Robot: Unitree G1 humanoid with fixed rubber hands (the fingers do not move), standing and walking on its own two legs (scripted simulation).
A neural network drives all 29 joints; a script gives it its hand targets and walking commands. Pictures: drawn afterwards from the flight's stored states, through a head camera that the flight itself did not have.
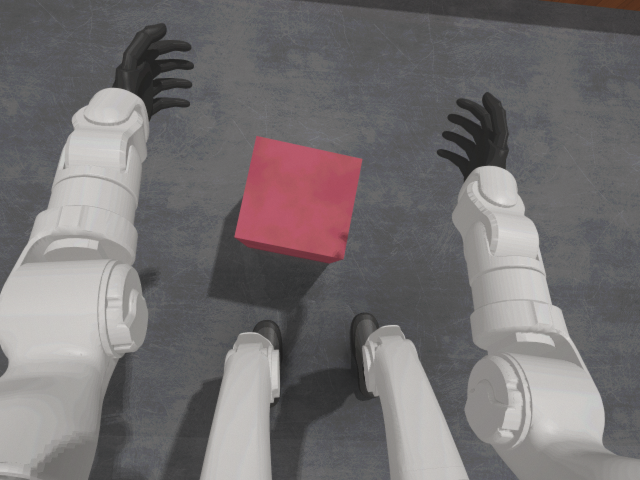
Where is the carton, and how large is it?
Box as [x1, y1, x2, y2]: [234, 136, 361, 263]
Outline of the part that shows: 256,136 234,236 249,247 329,263 342,259 344,254 361,159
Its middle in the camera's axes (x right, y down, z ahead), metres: -0.04 -0.08 +0.86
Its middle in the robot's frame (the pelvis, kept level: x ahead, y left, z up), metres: +0.49 +0.01 -0.52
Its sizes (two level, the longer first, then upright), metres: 0.210 0.200 0.250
